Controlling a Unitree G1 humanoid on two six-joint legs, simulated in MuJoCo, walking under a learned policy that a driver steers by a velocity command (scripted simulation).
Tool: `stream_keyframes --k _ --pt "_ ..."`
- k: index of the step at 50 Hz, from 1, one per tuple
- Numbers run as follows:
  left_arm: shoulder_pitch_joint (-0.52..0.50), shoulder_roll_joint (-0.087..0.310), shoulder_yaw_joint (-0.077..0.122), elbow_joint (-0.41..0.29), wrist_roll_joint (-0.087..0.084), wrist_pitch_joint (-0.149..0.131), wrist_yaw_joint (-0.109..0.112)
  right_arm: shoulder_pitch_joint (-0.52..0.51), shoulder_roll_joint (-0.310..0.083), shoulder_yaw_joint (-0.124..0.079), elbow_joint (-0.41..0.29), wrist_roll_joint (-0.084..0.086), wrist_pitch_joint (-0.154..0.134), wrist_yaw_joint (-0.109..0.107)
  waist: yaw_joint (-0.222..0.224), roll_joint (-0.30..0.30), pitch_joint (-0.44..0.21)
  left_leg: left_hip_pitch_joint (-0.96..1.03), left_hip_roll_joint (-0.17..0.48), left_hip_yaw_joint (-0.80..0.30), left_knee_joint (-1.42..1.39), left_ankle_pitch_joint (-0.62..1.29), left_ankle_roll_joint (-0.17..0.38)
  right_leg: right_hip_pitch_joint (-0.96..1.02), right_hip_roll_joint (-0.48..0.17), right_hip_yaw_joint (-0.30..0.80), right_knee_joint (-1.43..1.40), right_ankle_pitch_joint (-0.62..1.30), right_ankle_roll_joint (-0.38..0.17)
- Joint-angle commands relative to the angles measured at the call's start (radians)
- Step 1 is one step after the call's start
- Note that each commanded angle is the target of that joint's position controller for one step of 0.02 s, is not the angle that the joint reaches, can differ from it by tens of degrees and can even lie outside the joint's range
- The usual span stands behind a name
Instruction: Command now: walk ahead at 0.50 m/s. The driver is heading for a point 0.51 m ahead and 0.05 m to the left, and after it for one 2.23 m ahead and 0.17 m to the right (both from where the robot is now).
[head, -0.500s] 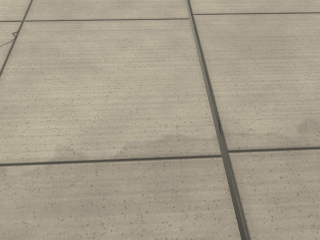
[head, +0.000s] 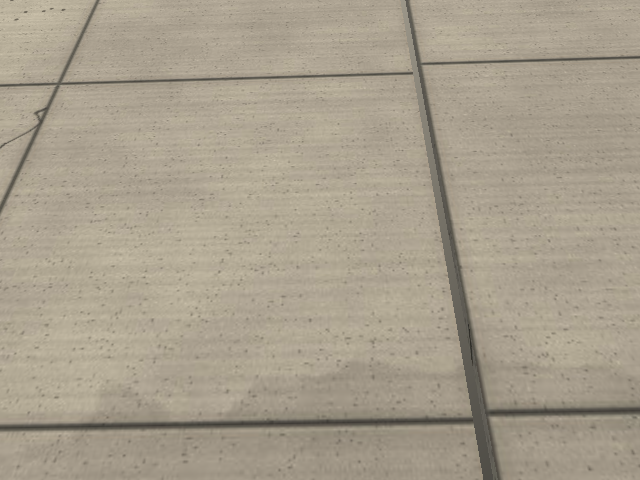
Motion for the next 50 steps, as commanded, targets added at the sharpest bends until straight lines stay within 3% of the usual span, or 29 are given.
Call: stream_keyframes --k 1,7,12,14,15,16,17,18,19,20,21,22,24,26,29,31,33,36,38,39,40,41,42,43,44,45,46,48,50 --pt "-0.005 0.148 0.027 -0.041 -0.001 -0.015 0.018 0.012 -0.050 -0.016 -0.049 -0.010 0.008 -0.005 -0.031 -0.092 0.000 -0.113 0.055 -0.033 -0.108 0.126 -0.025 0.052 -0.285 0.239 -0.224 0.167 -0.165" --pt "0.089 0.155 0.025 -0.009 -0.014 -0.002 0.036 -0.186 -0.017 -0.001 -0.103 -0.006 -0.002 0.015 0.028 -0.096 0.041 -0.089 0.005 0.021 -0.439 0.390 -0.034 0.097 -0.236 0.125 -0.240 0.172 -0.117" --pt "0.162 0.166 0.033 0.033 -0.022 0.020 0.041 -0.301 -0.028 0.008 -0.155 0.002 -0.013 0.043 0.052 -0.100 0.077 -0.125 -0.019 0.020 -0.550 0.313 -0.005 0.259 -0.305 0.133 -0.171 0.216 -0.112" --pt "0.150 0.178 0.039 0.037 -0.025 0.028 0.044 -0.282 -0.051 0.002 -0.161 0.004 -0.019 0.051 0.022 -0.116 0.058 -0.069 -0.038 0.031 -0.575 0.237 0.021 0.304 -0.327 0.135 -0.119 0.313 -0.096" --pt "0.130 0.189 0.043 0.032 -0.024 0.031 0.045 -0.232 -0.073 -0.008 -0.150 0.004 -0.021 0.051 -0.011 -0.131 0.025 0.021 -0.064 0.052 -0.583 0.203 0.037 0.308 -0.322 0.126 -0.062 0.454 -0.084" --pt "0.103 0.188 0.042 0.026 -0.026 0.036 0.045 -0.119 -0.102 -0.025 -0.118 0.000 -0.022 0.049 -0.076 -0.134 -0.041 0.184 -0.100 0.083 -0.601 0.205 0.060 0.288 -0.291 0.096 0.064 0.613 -0.064" --pt "0.097 0.160 0.030 0.016 -0.020 0.039 0.045 0.059 -0.155 -0.051 -0.064 -0.004 -0.021 0.041 -0.149 -0.109 -0.154 0.448 -0.085 0.064 -0.581 0.230 0.095 0.181 -0.235 0.057 0.275 0.604 -0.033" --pt "0.181 0.075 0.003 -0.006 -0.006 0.029 0.039 0.213 -0.249 -0.075 -0.035 -0.025 -0.019 0.033 -0.147 0.066 -0.322 0.856 0.168 -0.290 -0.571 0.179 0.218 -0.173 -0.123 0.008 0.659 0.259 0.026" --pt "0.214 0.022 -0.017 0.006 -0.012 0.004 0.031 0.243 -0.228 -0.065 -0.020 -0.010 -0.013 0.037 -0.134 0.239 -0.423 0.999 0.302 -0.684 -0.749 0.030 0.314 -0.410 0.008 0.095 0.909 -0.399 0.055" --pt "0.133 0.128 0.011 -0.009 -0.039 -0.018 0.024 0.189 -0.158 -0.040 -0.029 -0.005 -0.014 0.038 -0.142 0.158 -0.322 0.920 0.266 -0.622 -0.780 -0.049 0.265 -0.515 -0.058 0.186 1.007 -0.400 0.032" --pt "0.044 0.152 0.016 -0.038 -0.055 -0.029 0.023 0.105 -0.122 -0.029 -0.050 -0.009 -0.016 0.034 -0.125 0.107 -0.200 0.779 0.232 -0.475 -0.796 -0.007 0.227 -0.546 -0.109 0.156 1.001 -0.321 0.015" --pt "0.002 0.143 0.018 -0.043 -0.046 -0.029 0.029 0.034 -0.098 -0.020 -0.060 -0.018 -0.019 0.037 -0.093 0.028 -0.115 0.622 0.194 -0.365 -0.832 0.078 0.209 -0.512 -0.155 0.133 0.934 -0.234 0.015" --pt "0.022 0.116 0.028 -0.033 -0.027 -0.002 0.039 -0.030 -0.057 -0.007 -0.063 -0.034 -0.027 0.042 -0.030 0.035 -0.053 0.439 0.140 -0.242 -0.886 0.247 0.187 -0.391 -0.197 0.137 0.836 -0.159 0.022" --pt "0.061 0.074 0.025 -0.021 -0.019 0.022 0.046 -0.016 -0.066 -0.007 -0.044 -0.034 -0.032 0.042 0.003 0.024 -0.042 0.366 0.127 -0.146 -0.890 0.534 0.201 -0.330 -0.191 0.120 0.778 -0.161 0.045" --pt "-0.002 0.063 0.022 -0.048 -0.001 0.033 0.050 -0.008 -0.095 -0.009 -0.024 -0.037 -0.026 0.021 0.014 0.020 -0.035 0.340 0.096 -0.028 -0.877 0.765 0.195 -0.336 -0.178 0.099 0.593 -0.033 0.080" --pt "-0.066 0.046 0.013 -0.062 0.000 0.033 0.044 -0.005 -0.100 -0.007 -0.016 -0.035 -0.015 0.011 -0.005 0.030 -0.045 0.327 0.053 0.038 -0.868 0.766 0.164 -0.272 -0.155 0.076 0.421 0.100 0.081" --pt "-0.127 0.050 0.009 -0.073 -0.004 0.035 0.038 0.034 -0.115 -0.008 0.006 -0.032 -0.007 0.007 -0.035 0.032 -0.062 0.358 0.053 0.042 -0.861 0.725 0.157 -0.228 -0.127 0.065 0.322 0.189 0.083" --pt "-0.173 0.075 0.011 -0.084 -0.003 0.038 0.034 0.048 -0.111 -0.005 0.034 -0.022 0.007 0.003 -0.046 0.039 -0.056 0.427 0.082 0.010 -0.821 0.657 0.154 -0.215 -0.115 0.083 0.239 0.170 0.069" --pt "-0.166 0.094 0.016 -0.082 0.006 0.034 0.031 0.033 -0.109 -0.006 0.044 -0.013 0.017 0.000 -0.027 0.036 -0.058 0.460 0.091 -0.014 -0.750 0.614 0.135 -0.181 -0.105 0.082 0.175 0.135 0.045" --pt "-0.125 0.106 0.022 -0.066 0.011 0.030 0.030 0.026 -0.101 -0.003 0.048 -0.007 0.022 -0.003 0.000 0.019 -0.070 0.460 0.067 -0.013 -0.694 0.560 0.107 -0.110 -0.095 0.076 0.097 0.206 0.029" --pt "-0.088 0.159 0.037 -0.051 0.018 0.027 0.036 0.074 -0.085 0.001 0.055 -0.018 0.021 -0.004 -0.005 -0.038 -0.102 0.438 0.009 0.007 -0.619 0.486 0.060 0.004 -0.138 0.118 0.070 0.514 0.006" --pt "-0.066 0.209 0.043 -0.051 0.025 0.029 0.041 0.152 -0.054 0.009 0.060 -0.040 0.013 -0.003 -0.055 -0.127 -0.181 0.331 -0.063 0.039 -0.514 0.239 0.015 0.191 -0.241 0.205 0.151 0.834 -0.054" --pt "-0.039 0.145 0.026 -0.029 0.023 0.041 0.044 0.241 0.018 0.029 0.094 -0.035 0.017 -0.006 -0.066 -0.255 -0.260 0.236 -0.104 0.050 -0.401 -0.083 -0.036 0.301 -0.349 0.321 0.158 0.842 -0.181" --pt "-0.040 0.079 0.008 -0.024 0.008 0.053 0.040 0.185 -0.015 0.024 0.089 -0.025 0.034 -0.010 -0.038 -0.237 -0.251 0.225 -0.107 0.029 -0.355 -0.270 -0.058 0.246 -0.371 0.380 0.107 0.686 -0.212" --pt "-0.077 0.074 0.000 -0.026 0.008 0.058 0.038 0.127 -0.040 0.017 0.070 -0.011 0.052 -0.016 -0.043 -0.216 -0.212 0.193 -0.097 0.012 -0.344 -0.310 -0.063 0.191 -0.356 0.390 0.064 0.482 -0.196" --pt "-0.115 0.089 0.000 -0.034 0.012 0.063 0.039 0.099 -0.043 0.015 0.071 -0.009 0.071 -0.024 -0.051 -0.192 -0.185 0.195 -0.083 0.002 -0.358 -0.277 -0.064 0.133 -0.343 0.394 0.029 0.315 -0.170" --pt "-0.169 0.107 0.003 -0.047 0.012 0.066 0.042 0.095 -0.047 0.012 0.077 -0.016 0.088 -0.030 -0.068 -0.180 -0.156 0.234 -0.071 -0.002 -0.401 -0.200 -0.064 0.049 -0.333 0.381 -0.003 0.197 -0.143" --pt "-0.268 0.106 0.002 -0.066 0.008 0.076 0.048 0.124 -0.023 0.016 0.102 -0.029 0.105 -0.032 -0.116 -0.181 -0.123 0.394 -0.069 0.013 -0.575 -0.013 -0.046 -0.112 -0.255 0.285 -0.036 -0.026 -0.063" --pt "-0.232 0.104 0.006 -0.047 -0.003 0.083 0.049 0.097 -0.058 0.015 0.099 -0.041 0.109 -0.026 -0.079 -0.124 -0.055 0.388 -0.045 0.002 -0.673 0.002 -0.011 -0.159 -0.172 0.190 -0.043 -0.284 0.016"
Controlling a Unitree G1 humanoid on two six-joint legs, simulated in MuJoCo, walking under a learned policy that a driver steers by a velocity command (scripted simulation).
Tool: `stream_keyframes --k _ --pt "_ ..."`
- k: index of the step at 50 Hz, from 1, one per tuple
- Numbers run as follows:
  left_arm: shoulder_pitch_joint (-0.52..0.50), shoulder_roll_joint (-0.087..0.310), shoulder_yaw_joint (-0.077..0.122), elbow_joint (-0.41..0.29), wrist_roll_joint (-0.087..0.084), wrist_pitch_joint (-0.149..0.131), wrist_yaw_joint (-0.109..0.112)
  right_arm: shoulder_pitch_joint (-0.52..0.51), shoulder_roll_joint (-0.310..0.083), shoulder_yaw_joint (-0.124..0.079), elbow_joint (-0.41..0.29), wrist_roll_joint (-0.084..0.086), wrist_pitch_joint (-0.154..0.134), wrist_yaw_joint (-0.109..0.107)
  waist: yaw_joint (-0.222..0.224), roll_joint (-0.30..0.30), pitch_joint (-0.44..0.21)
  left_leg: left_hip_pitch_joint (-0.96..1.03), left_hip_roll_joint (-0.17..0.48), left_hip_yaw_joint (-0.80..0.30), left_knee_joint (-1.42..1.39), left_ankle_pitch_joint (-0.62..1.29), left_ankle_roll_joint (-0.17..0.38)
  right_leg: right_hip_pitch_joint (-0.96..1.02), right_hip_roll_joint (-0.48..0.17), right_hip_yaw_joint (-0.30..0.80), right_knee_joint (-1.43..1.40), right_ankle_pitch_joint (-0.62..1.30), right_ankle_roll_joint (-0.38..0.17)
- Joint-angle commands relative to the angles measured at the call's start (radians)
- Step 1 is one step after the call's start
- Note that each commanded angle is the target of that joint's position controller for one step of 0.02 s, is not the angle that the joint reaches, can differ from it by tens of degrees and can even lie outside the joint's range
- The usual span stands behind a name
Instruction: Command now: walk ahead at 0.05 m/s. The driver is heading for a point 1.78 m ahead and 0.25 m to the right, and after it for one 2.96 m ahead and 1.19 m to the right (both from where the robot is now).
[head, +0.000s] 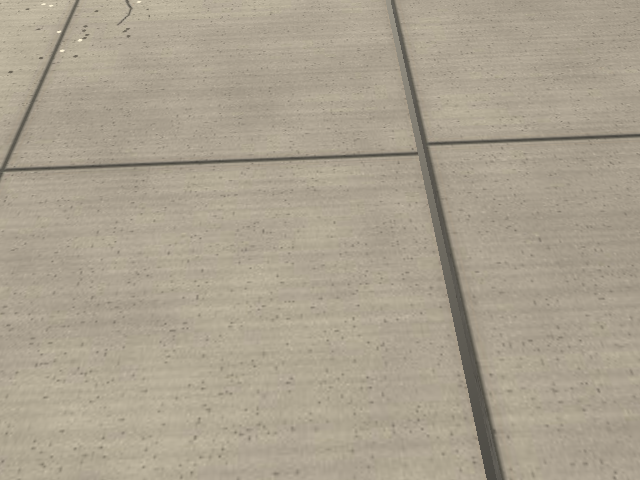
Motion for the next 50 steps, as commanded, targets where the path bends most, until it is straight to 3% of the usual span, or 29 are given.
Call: stream_keyframes --k 1,3,6,8,24,50 --pt "-0.051 0.143 0.030 -0.055 -0.008 -0.001 0.009 0.097 -0.126 -0.022 0.009 0.000 0.006 0.000 0.009 -0.029 -0.008 -0.061 0.033 -0.022 -0.140 -0.072 0.055 0.068 -0.080 0.108 -0.189 -0.275 -0.010" --pt "-0.029 0.129 0.029 -0.036 -0.005 -0.010 0.014 0.077 -0.084 -0.013 0.016 0.003 -0.018 0.002 0.017 -0.005 -0.007 -0.096 0.038 -0.024 -0.172 -0.034 0.044 0.162 -0.072 0.104 -0.119 -0.093 -0.019" --pt "-0.001 0.124 0.031 -0.012 -0.012 -0.016 0.014 0.086 -0.089 -0.017 0.026 0.002 -0.041 0.004 0.017 -0.001 -0.065 -0.047 0.036 -0.020 -0.154 0.133 0.025 0.230 -0.071 0.086 -0.040 0.213 -0.052" --pt "-0.002 0.119 0.032 -0.003 -0.013 -0.012 0.011 0.099 -0.082 -0.015 0.035 0.007 -0.040 0.004 0.015 0.000 -0.077 -0.031 0.033 -0.015 -0.142 0.176 0.025 0.245 -0.070 0.079 -0.023 0.262 -0.056" --pt "-0.018 0.126 0.034 0.058 -0.012 0.021 0.017 0.134 -0.062 -0.003 0.057 0.005 -0.031 0.000 0.019 -0.018 -0.019 -0.038 0.030 -0.008 -0.163 0.152 0.030 0.246 -0.056 0.071 -0.027 0.189 -0.031" --pt "0.033 0.111 0.025 0.116 -0.013 0.022 0.028 0.214 -0.026 0.007 0.067 0.006 -0.038 -0.005 0.027 -0.018 0.021 -0.060 0.018 0.001 -0.200 0.062 0.034 0.226 -0.052 0.076 -0.057 0.090 -0.017"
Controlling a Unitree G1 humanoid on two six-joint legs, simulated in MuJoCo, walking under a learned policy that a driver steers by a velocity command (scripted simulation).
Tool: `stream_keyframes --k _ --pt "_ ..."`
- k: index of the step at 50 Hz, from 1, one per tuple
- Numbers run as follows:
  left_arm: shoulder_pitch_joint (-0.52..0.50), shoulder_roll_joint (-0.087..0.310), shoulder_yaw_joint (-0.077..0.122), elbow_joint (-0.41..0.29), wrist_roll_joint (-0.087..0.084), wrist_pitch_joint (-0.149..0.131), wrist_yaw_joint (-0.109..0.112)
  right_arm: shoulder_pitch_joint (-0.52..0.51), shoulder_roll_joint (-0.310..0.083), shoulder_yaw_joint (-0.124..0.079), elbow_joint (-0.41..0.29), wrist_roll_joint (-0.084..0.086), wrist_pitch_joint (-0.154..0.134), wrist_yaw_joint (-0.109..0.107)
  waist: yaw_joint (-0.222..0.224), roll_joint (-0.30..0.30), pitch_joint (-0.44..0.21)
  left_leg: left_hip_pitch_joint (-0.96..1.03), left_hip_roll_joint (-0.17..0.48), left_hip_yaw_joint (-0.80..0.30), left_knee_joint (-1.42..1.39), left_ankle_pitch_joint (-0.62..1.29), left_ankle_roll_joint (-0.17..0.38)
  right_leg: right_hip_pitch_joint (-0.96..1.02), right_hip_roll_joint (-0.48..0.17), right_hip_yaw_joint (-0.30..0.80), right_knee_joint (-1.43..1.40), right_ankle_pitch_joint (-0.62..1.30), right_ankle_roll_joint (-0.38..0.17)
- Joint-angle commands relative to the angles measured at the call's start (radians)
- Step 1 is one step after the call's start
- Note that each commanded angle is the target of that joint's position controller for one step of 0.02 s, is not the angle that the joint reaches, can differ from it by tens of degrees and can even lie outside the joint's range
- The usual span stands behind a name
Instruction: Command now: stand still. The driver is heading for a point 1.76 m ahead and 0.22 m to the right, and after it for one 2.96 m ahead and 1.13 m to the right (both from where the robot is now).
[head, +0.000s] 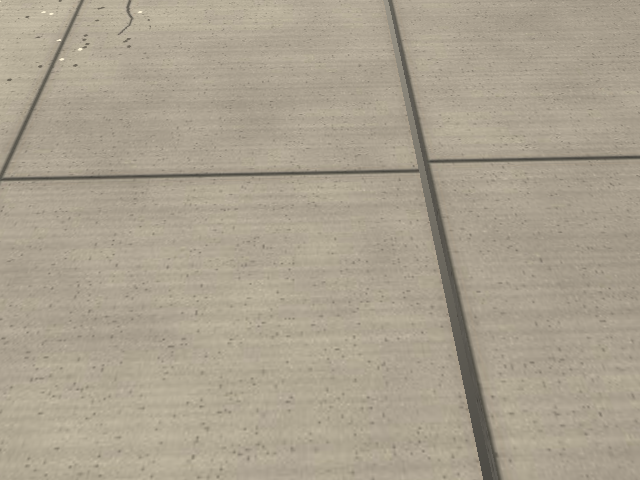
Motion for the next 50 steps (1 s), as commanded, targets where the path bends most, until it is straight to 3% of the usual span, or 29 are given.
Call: stream_keyframes --k 1,21,22,24,26,27,29,31,32,34,35,36,37,38,39,40,42,45,50 --pt "-0.002 0.100 0.013 -0.029 0.000 -0.008 0.004 0.086 -0.088 -0.013 -0.011 0.001 -0.005 -0.003 -0.001 0.011 0.007 -0.181 0.040 -0.036 -0.127 0.098 0.016 0.145 -0.035 0.040 -0.047 0.131 -0.045" --pt "0.032 0.091 0.009 -0.023 -0.003 -0.007 0.007 0.135 -0.073 -0.011 -0.017 0.002 -0.008 -0.002 0.000 0.012 0.010 -0.179 0.037 -0.034 -0.126 0.129 0.017 0.146 -0.034 0.039 -0.040 0.159 -0.044" --pt "0.048 0.081 0.007 -0.014 -0.003 -0.006 0.007 0.157 -0.068 -0.011 -0.007 0.004 -0.007 -0.003 -0.002 0.019 -0.009 -0.171 0.034 -0.032 -0.140 0.026 0.024 0.152 -0.019 0.022 -0.033 0.050 -0.043" --pt "0.048 0.089 0.013 -0.015 -0.011 -0.008 0.006 0.151 -0.114 -0.027 -0.018 0.015 -0.003 -0.009 -0.007 0.075 0.046 -0.200 0.064 -0.096 -0.181 -0.278 0.079 0.061 0.041 -0.042 0.047 -0.268 -0.041" --pt "-0.029 0.079 0.012 -0.057 -0.016 -0.035 -0.005 0.176 -0.175 -0.048 -0.035 0.029 -0.014 -0.013 -0.042 0.160 0.135 -0.159 0.220 -0.304 -0.299 -0.480 0.172 -0.139 0.050 -0.084 0.204 -0.285 -0.043" --pt "-0.061 0.067 0.008 -0.077 -0.020 -0.055 -0.015 0.165 -0.203 -0.060 -0.040 0.033 -0.025 -0.013 -0.047 0.187 0.183 -0.144 0.310 -0.405 -0.334 -0.462 0.218 -0.216 0.004 -0.058 0.283 -0.231 -0.055" --pt "-0.086 0.072 0.011 -0.101 -0.029 -0.086 -0.032 0.167 -0.176 -0.060 -0.047 0.025 -0.049 -0.008 -0.046 0.166 0.211 -0.030 0.358 -0.432 -0.317 -0.276 0.239 -0.366 -0.056 -0.014 0.353 -0.296 -0.077" --pt "-0.073 0.075 0.013 -0.112 -0.039 -0.109 -0.046 0.147 -0.168 -0.060 -0.058 0.034 -0.055 0.003 -0.024 0.133 0.185 0.014 0.314 -0.336 -0.265 -0.124 0.199 -0.313 -0.064 -0.029 0.216 -0.297 -0.089" --pt "-0.018 0.072 0.018 -0.091 -0.040 -0.114 -0.051 0.117 -0.172 -0.060 -0.067 0.038 -0.051 0.008 0.010 0.118 0.153 -0.051 0.266 -0.259 -0.231 -0.079 0.170 -0.154 -0.029 -0.078 0.107 -0.217 -0.086" --pt "0.222 0.105 0.050 -0.001 -0.034 -0.109 -0.052 0.078 -0.188 -0.059 -0.087 0.032 -0.050 0.015 0.110 0.095 0.039 -0.237 0.166 -0.137 -0.046 0.207 0.124 0.259 0.061 -0.125 0.044 -0.048 -0.075" --pt "0.379 0.183 0.075 0.025 -0.027 -0.109 -0.046 0.025 -0.148 -0.046 -0.117 0.027 -0.057 0.018 0.178 -0.085 -0.022 -0.368 0.064 -0.015 0.305 0.280 0.056 0.410 -0.114 0.152 -0.086 -0.140 -0.141" --pt "0.491 0.264 0.082 0.031 -0.019 -0.117 -0.052 0.048 -0.052 -0.024 -0.155 0.031 -0.078 0.015 0.171 -0.348 -0.128 -0.588 -0.074 -0.013 0.652 -0.136 0.009 0.560 -0.364 0.677 -0.306 -0.230 -0.298" --pt "0.400 0.179 0.048 0.019 -0.008 -0.132 -0.053 0.012 -0.092 -0.036 -0.165 0.054 -0.096 0.019 0.120 -0.198 -0.072 -0.675 -0.017 -0.151 0.828 -0.166 0.038 0.494 -0.396 0.732 -0.322 -0.293 -0.301" --pt "0.305 0.134 0.032 -0.015 -0.011 -0.140 -0.053 -0.016 -0.110 -0.040 -0.176 0.067 -0.105 0.027 0.084 -0.131 0.003 -0.725 0.036 -0.154 0.868 -0.074 0.072 0.421 -0.372 0.594 -0.309 -0.268 -0.267" --pt "0.235 0.110 0.018 -0.039 -0.008 -0.141 -0.059 -0.024 -0.118 -0.044 -0.171 0.060 -0.108 0.029 0.054 -0.063 0.027 -0.706 0.084 -0.134 0.835 0.029 0.089 0.358 -0.325 0.459 -0.320 -0.201 -0.231" --pt "0.202 0.100 0.010 -0.053 -0.005 -0.140 -0.064 -0.032 -0.129 -0.055 -0.170 0.046 -0.107 0.028 0.035 -0.036 0.047 -0.679 0.115 -0.120 0.772 0.099 0.092 0.308 -0.287 0.357 -0.332 -0.107 -0.204" --pt "0.227 0.081 -0.001 -0.048 0.003 -0.130 -0.059 -0.022 -0.132 -0.067 -0.166 0.039 -0.090 0.035 0.014 -0.064 0.039 -0.602 0.137 -0.090 0.689 0.161 0.080 0.263 -0.218 0.211 -0.348 0.045 -0.172" --pt "0.290 0.121 0.000 -0.039 0.003 -0.123 -0.038 -0.109 -0.100 -0.064 -0.200 0.031 -0.069 0.039 0.017 -0.044 0.062 -0.655 0.144 -0.054 0.579 0.214 0.033 0.255 -0.215 0.144 -0.375 0.202 -0.191" --pt "0.322 0.147 0.005 -0.064 0.003 -0.111 -0.017 -0.339 -0.080 -0.043 -0.284 0.032 -0.074 0.054 0.063 -0.053 0.098 -0.626 0.106 -0.009 0.239 0.394 0.006 0.228 -0.194 0.061 -0.416 0.213 -0.183"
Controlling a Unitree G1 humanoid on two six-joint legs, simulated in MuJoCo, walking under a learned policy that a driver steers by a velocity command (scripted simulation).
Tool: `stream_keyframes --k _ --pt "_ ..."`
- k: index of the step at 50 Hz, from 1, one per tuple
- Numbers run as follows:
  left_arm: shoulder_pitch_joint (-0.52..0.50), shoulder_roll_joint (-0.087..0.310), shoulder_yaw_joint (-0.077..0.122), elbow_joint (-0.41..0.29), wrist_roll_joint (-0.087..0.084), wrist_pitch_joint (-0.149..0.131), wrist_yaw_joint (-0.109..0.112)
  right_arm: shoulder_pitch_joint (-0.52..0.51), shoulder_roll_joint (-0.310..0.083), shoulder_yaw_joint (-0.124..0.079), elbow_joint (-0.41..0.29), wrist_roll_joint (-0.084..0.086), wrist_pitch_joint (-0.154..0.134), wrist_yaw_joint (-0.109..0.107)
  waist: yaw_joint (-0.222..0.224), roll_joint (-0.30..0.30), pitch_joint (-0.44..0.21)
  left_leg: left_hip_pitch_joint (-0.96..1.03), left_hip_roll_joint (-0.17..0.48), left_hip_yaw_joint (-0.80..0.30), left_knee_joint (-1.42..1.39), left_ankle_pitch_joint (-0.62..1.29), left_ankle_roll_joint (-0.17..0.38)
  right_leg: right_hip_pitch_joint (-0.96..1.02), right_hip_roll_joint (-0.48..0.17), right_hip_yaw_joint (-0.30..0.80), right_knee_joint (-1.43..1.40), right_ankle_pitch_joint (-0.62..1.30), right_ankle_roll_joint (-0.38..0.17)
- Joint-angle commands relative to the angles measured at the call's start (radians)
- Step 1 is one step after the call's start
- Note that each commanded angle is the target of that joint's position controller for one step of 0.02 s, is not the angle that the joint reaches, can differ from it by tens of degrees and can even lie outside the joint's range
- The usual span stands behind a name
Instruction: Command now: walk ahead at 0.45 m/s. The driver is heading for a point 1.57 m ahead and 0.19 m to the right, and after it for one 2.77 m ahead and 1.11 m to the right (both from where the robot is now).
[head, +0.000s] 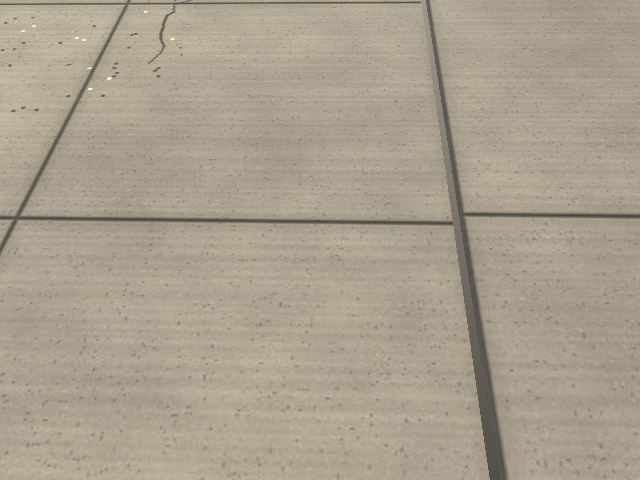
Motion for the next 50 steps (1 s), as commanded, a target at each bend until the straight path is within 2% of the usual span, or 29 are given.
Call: stream_keyframes --k 1,4,6,8,9,10,11,12,13,14,15,16,18,22,25,28,33,36,37,38,39,40,41,42,43,44,45,48,50 --pt "0.028 0.185 0.033 -0.048 -0.006 -0.006 0.014 -0.156 -0.009 0.014 -0.091 0.002 -0.013 0.016 0.003 -0.094 0.154 -0.028 -0.032 0.040 -0.169 0.105 -0.008 -0.104 -0.251 0.122 -0.121 0.295 -0.131" --pt "0.068 0.182 0.039 -0.037 -0.018 0.000 0.015 -0.226 -0.018 0.019 -0.122 0.007 -0.019 0.033 0.006 -0.100 0.173 -0.018 -0.048 0.034 -0.258 0.105 0.021 -0.024 -0.286 0.104 -0.095 0.328 -0.124" --pt "0.059 0.194 0.046 -0.040 -0.019 0.005 0.016 -0.231 -0.039 0.015 -0.136 0.007 -0.025 0.045 -0.018 -0.114 0.153 0.025 -0.067 0.040 -0.299 0.053 0.052 0.043 -0.308 0.091 -0.039 0.441 -0.110" --pt "0.031 0.225 0.057 -0.050 -0.014 0.012 0.016 -0.123 -0.094 -0.010 -0.117 0.006 -0.029 0.045 -0.095 -0.161 0.054 0.210 -0.128 0.076 -0.297 -0.011 0.088 0.085 -0.311 0.072 0.113 0.785 -0.087" --pt "0.010 0.224 0.056 -0.057 -0.009 0.021 0.015 0.043 -0.135 -0.034 -0.069 0.007 -0.027 0.040 -0.182 -0.168 -0.043 0.421 -0.167 0.101 -0.296 -0.023 0.116 0.046 -0.275 0.039 0.303 0.911 -0.063" --pt "-0.004 0.206 0.045 -0.076 -0.002 0.023 0.013 0.229 -0.188 -0.056 -0.021 0.004 -0.021 0.030 -0.261 -0.143 -0.157 0.728 -0.081 -0.001 -0.265 -0.032 0.161 -0.155 -0.234 0.020 0.572 0.759 -0.029" --pt "0.133 0.057 0.004 -0.095 -0.005 0.004 -0.002 0.361 -0.295 -0.078 0.013 -0.024 -0.020 0.028 -0.198 0.130 -0.360 1.130 0.214 -0.523 -0.354 -0.271 0.339 -0.556 -0.048 0.028 1.018 0.189 0.035" --pt "0.103 0.078 0.007 -0.079 -0.027 -0.031 -0.012 0.357 -0.221 -0.052 0.018 -0.024 -0.019 0.029 -0.204 0.167 -0.434 1.139 0.273 -0.813 -0.561 -0.344 0.347 -0.669 0.007 0.202 1.183 -0.268 0.020" --pt "-0.018 0.160 0.031 -0.125 -0.056 -0.049 -0.014 0.253 -0.165 -0.034 0.010 -0.015 -0.024 0.030 -0.183 0.144 -0.250 1.002 0.233 -0.657 -0.574 -0.328 0.277 -0.771 -0.059 0.202 1.239 -0.231 -0.001" --pt "-0.097 0.180 0.034 -0.151 -0.058 -0.056 -0.006 0.150 -0.122 -0.019 -0.014 -0.013 -0.028 0.030 -0.153 0.059 -0.143 0.822 0.200 -0.493 -0.587 -0.222 0.241 -0.761 -0.117 0.168 1.203 -0.139 -0.013" --pt "-0.122 0.178 0.043 -0.149 -0.046 -0.048 0.004 0.082 -0.086 -0.008 -0.019 -0.022 -0.034 0.034 -0.113 -0.010 -0.074 0.657 0.168 -0.363 -0.616 -0.126 0.217 -0.708 -0.161 0.155 1.135 -0.067 -0.015" --pt "-0.093 0.160 0.050 -0.141 -0.037 -0.028 0.011 0.050 -0.060 -0.001 -0.014 -0.033 -0.043 0.038 -0.070 0.010 -0.049 0.550 0.132 -0.268 -0.645 -0.091 0.192 -0.630 -0.198 0.165 1.077 -0.022 -0.020" --pt "-0.043 0.113 0.049 -0.126 -0.040 0.008 0.014 0.061 -0.048 -0.001 0.013 -0.037 -0.048 0.038 -0.040 0.042 -0.017 0.451 0.104 -0.170 -0.701 -0.088 0.190 -0.569 -0.213 0.167 1.022 -0.004 -0.021" --pt "-0.162 0.133 0.062 -0.176 -0.031 0.030 0.017 0.120 -0.100 -0.012 0.045 -0.044 -0.053 0.007 -0.046 0.024 0.059 0.456 0.106 -0.060 -0.759 -0.034 0.191 -0.721 -0.207 0.205 0.879 0.153 0.002" --pt "-0.237 0.131 0.067 -0.203 -0.023 0.019 0.002 0.143 -0.110 -0.011 0.047 -0.044 -0.051 -0.011 -0.061 0.011 0.065 0.514 0.094 0.024 -0.762 0.026 0.164 -0.763 -0.178 0.199 0.709 0.321 0.010" --pt "-0.347 0.109 0.055 -0.241 -0.019 0.013 -0.018 0.177 -0.123 -0.011 0.050 -0.036 -0.046 -0.024 -0.100 -0.001 0.090 0.558 0.093 0.099 -0.774 0.044 0.143 -0.747 -0.163 0.123 0.556 0.411 0.012" --pt "-0.477 0.095 0.039 -0.326 -0.022 0.014 -0.053 0.263 -0.145 -0.021 0.073 -0.023 -0.010 -0.031 -0.143 -0.014 0.127 0.785 0.155 0.157 -0.679 0.187 0.132 -0.829 -0.143 0.054 0.438 0.287 -0.015" --pt "-0.428 0.139 0.058 -0.357 -0.027 0.016 -0.071 0.219 -0.185 -0.033 0.047 -0.016 0.013 -0.039 -0.085 0.044 0.060 0.827 0.165 0.204 -0.503 0.649 0.100 -0.673 -0.066 -0.037 0.426 0.125 -0.063" --pt "-0.338 0.175 0.076 -0.346 -0.029 0.018 -0.073 0.203 -0.196 -0.036 0.036 -0.016 0.021 -0.043 -0.032 0.065 0.000 0.813 0.155 0.219 -0.363 0.801 0.085 -0.544 -0.021 -0.063 0.428 0.086 -0.087" --pt "-0.183 0.232 0.107 -0.313 -0.033 0.018 -0.067 0.178 -0.199 -0.033 0.023 -0.013 0.027 -0.044 0.054 0.053 -0.087 0.740 0.117 0.240 -0.153 0.801 0.054 -0.316 0.024 -0.063 0.360 0.142 -0.124" --pt "-0.024 0.330 0.144 -0.285 -0.029 0.027 -0.044 0.184 -0.181 -0.023 -0.002 -0.023 0.017 -0.043 0.111 -0.059 -0.192 0.491 0.074 0.244 0.167 0.496 0.007 -0.003 -0.107 0.172 0.326 0.131 -0.191" --pt "-0.032 0.409 0.153 -0.288 -0.034 0.024 -0.040 0.286 -0.013 0.027 -0.045 -0.047 -0.019 -0.016 -0.019 -0.292 -0.286 0.039 -0.154 0.118 0.511 -0.490 -0.052 0.328 -0.351 0.751 0.234 -0.003 -0.382" --pt "0.019 0.329 0.128 -0.299 -0.020 0.018 -0.039 0.168 -0.095 0.013 -0.068 -0.002 -0.067 0.000 0.055 -0.186 -0.358 -0.088 -0.158 -0.089 0.604 -0.522 -0.023 0.387 -0.379 0.898 0.104 -0.053 -0.379" --pt "-0.018 0.271 0.114 -0.296 -0.014 0.012 -0.035 0.082 -0.130 0.003 -0.096 0.028 -0.089 0.007 0.061 -0.153 -0.226 -0.172 -0.105 -0.094 0.581 -0.429 0.006 0.309 -0.349 0.740 0.099 0.025 -0.323" --pt "-0.098 0.235 0.102 -0.317 -0.019 0.008 -0.035 0.064 -0.127 0.005 -0.097 0.015 -0.097 0.001 0.015 -0.056 -0.146 -0.133 -0.057 -0.089 0.492 -0.340 0.016 0.152 -0.308 0.611 0.097 0.124 -0.288" --pt "-0.177 0.203 0.092 -0.342 -0.016 0.007 -0.036 0.057 -0.136 -0.005 -0.090 -0.013 -0.092 -0.007 -0.029 -0.016 -0.090 -0.055 -0.029 -0.083 0.409 -0.298 0.008 -0.005 -0.271 0.518 0.081 0.230 -0.267" --pt "-0.216 0.186 0.084 -0.361 -0.007 0.006 -0.032 0.077 -0.143 -0.014 -0.093 -0.020 -0.076 -0.009 -0.067 -0.027 -0.074 0.022 -0.008 -0.090 0.367 -0.276 -0.003 -0.103 -0.249 0.471 0.058 0.299 -0.263" --pt "-0.210 0.219 0.089 -0.370 -0.013 0.005 -0.015 0.085 -0.109 -0.013 -0.110 -0.035 -0.040 -0.013 -0.099 -0.041 -0.034 0.065 0.000 -0.060 0.219 -0.230 -0.053 -0.231 -0.218 0.376 0.019 0.412 -0.263" --pt "-0.172 0.232 0.090 -0.359 -0.013 0.005 -0.001 0.031 -0.088 -0.004 -0.126 -0.039 -0.031 -0.013 -0.078 -0.063 -0.011 0.053 -0.006 -0.033 0.071 -0.104 -0.076 -0.255 -0.194 0.302 0.003 0.457 -0.242"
